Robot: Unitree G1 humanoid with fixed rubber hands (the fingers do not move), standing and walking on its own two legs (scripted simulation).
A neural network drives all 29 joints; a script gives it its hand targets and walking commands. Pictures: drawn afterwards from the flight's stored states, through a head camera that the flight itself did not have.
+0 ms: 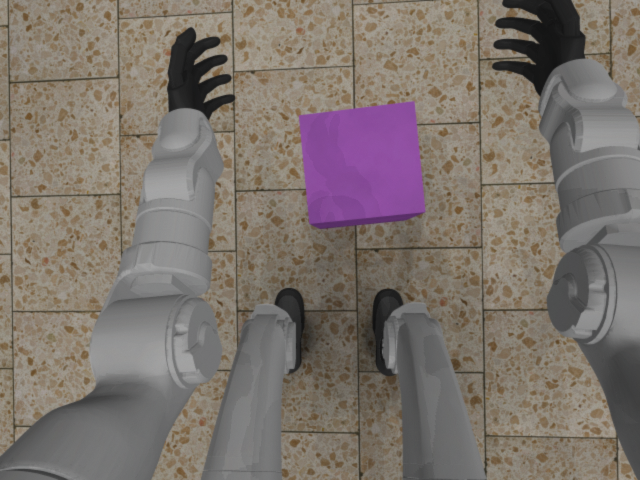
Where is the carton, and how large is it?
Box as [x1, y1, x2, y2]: [299, 101, 425, 228]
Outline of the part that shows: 414,101 299,115 308,215 310,224 319,228 403,220 425,211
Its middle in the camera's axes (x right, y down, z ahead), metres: +0.08 -0.14 +0.83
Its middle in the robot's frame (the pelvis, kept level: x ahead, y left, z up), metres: +0.50 -0.04 -0.51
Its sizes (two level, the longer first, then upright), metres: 0.210 0.200 0.250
